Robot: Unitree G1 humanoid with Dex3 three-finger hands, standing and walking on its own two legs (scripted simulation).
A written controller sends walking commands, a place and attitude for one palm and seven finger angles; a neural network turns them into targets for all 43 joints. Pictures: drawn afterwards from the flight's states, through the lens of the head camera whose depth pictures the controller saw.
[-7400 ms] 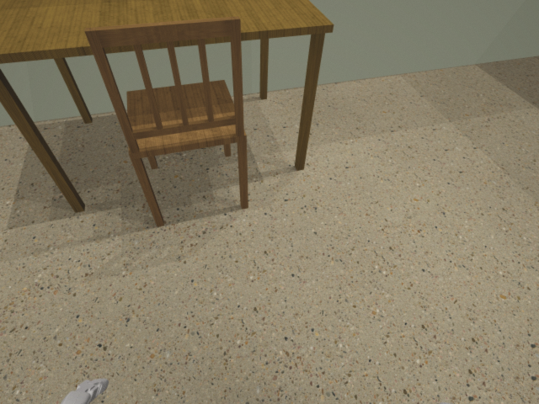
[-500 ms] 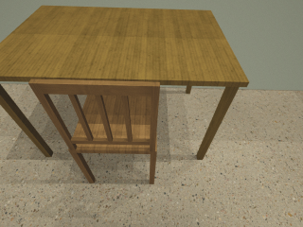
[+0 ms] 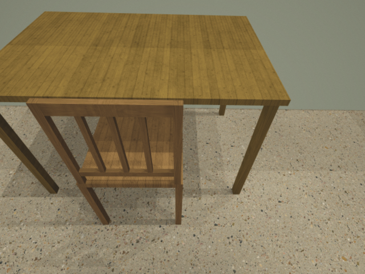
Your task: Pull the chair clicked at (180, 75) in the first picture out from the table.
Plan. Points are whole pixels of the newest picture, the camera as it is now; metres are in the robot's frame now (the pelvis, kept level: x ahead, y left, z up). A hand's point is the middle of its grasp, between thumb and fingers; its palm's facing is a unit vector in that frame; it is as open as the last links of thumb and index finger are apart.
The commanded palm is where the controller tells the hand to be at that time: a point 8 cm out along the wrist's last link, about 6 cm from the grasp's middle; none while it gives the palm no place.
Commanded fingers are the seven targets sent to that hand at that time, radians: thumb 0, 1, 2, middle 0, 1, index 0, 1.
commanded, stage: look again from close up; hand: left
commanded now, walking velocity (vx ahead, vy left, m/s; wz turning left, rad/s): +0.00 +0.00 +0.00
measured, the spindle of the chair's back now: (119, 146) +0.51 +0.24 -0.10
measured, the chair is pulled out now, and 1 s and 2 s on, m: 0.00 0.00 0.00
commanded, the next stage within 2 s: shuffle to correct the standing spot in 0.30 s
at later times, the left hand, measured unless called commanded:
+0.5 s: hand out of the picture +0.00 +0.15 -0.18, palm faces +0.04 -0.99 -0.17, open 7.4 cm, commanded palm none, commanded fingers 0.00 0.90 0.90 -0.20 -0.30 -0.20 -0.30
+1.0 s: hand out of the picture +0.11 +0.19 -0.18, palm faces +0.04 -0.97 -0.23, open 7.4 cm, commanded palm none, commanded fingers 0.00 0.90 0.90 -0.20 -0.30 -0.20 -0.30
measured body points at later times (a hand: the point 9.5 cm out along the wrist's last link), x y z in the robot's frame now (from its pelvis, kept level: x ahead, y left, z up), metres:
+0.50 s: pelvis +0.01 -0.01 +0.00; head +0.03 -0.01 +0.45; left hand -0.01 +0.20 -0.16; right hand +0.01 -0.22 -0.16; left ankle +0.04 +0.10 -0.74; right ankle +0.02 -0.14 -0.74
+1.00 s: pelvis +0.09 +0.01 -0.01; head +0.13 +0.00 +0.44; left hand +0.11 +0.24 -0.16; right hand +0.05 -0.19 -0.17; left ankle +0.04 +0.10 -0.74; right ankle +0.09 -0.10 -0.74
